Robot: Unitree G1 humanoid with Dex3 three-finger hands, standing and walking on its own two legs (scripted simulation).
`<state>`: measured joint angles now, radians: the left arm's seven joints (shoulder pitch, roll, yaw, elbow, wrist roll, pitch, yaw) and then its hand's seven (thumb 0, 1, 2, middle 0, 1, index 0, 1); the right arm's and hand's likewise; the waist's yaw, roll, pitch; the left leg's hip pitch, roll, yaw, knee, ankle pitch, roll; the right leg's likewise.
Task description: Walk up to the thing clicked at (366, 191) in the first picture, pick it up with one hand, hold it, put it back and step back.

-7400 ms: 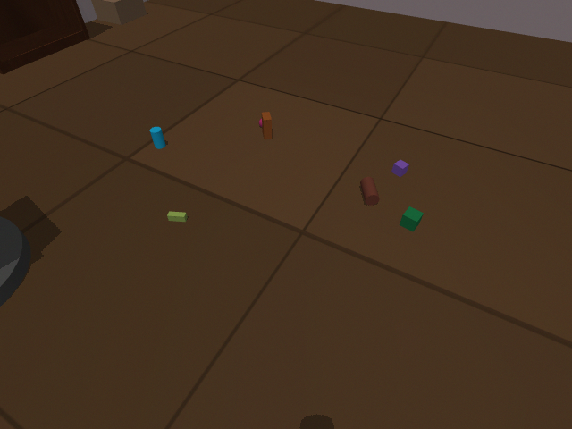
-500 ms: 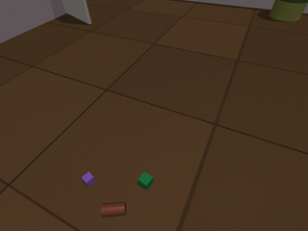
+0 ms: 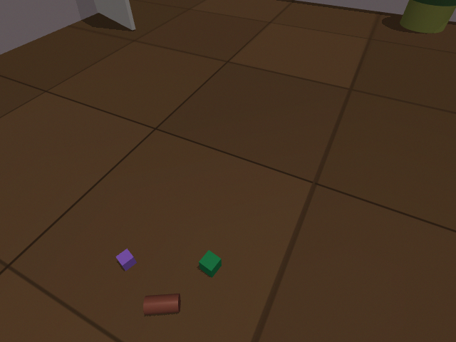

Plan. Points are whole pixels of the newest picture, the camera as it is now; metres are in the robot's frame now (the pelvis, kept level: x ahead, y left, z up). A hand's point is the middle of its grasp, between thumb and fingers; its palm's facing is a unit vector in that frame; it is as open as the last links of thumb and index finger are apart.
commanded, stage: stand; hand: left
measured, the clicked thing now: (162, 303) +0.44 +0.28 -0.75
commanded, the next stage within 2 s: none
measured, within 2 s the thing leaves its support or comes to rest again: neither
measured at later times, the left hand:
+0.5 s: hand out of the picture +0.09 +0.26 -0.15, palm faces -0.02 -0.94 -0.35, open 7.4 cm
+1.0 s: hand out of the picture +0.07 +0.26 -0.16, palm faces -0.03 -0.94 -0.35, open 7.4 cm
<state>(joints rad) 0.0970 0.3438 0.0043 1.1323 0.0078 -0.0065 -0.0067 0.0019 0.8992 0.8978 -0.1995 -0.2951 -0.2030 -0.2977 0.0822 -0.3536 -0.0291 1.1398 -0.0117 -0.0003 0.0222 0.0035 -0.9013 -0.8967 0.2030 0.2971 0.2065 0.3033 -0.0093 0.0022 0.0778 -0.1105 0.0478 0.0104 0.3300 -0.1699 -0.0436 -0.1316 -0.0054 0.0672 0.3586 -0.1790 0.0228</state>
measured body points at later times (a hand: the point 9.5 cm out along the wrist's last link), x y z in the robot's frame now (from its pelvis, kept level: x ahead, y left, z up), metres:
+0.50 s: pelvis +0.00 +0.00 +0.00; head +0.01 +0.00 +0.45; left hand +0.09 +0.31 -0.13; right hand +0.08 -0.30 -0.13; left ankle +0.01 +0.15 -0.75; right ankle +0.01 -0.13 -0.75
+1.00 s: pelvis +0.00 +0.00 +0.00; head +0.02 +0.00 +0.45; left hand +0.07 +0.31 -0.13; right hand +0.07 -0.30 -0.13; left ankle +0.01 +0.15 -0.75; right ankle +0.01 -0.13 -0.75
